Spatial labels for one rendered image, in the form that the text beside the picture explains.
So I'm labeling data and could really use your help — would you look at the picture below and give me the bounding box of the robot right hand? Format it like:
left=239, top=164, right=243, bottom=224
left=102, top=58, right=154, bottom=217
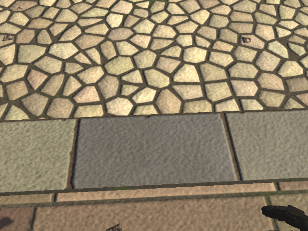
left=261, top=205, right=308, bottom=231

